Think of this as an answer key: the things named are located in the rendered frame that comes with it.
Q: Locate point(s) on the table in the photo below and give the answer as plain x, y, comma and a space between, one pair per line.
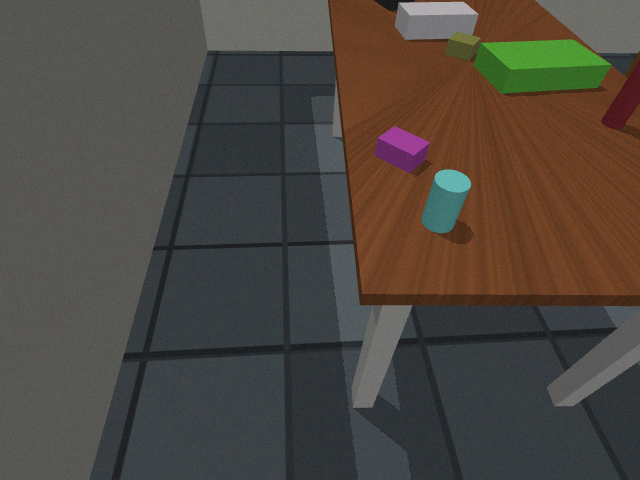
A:
552, 217

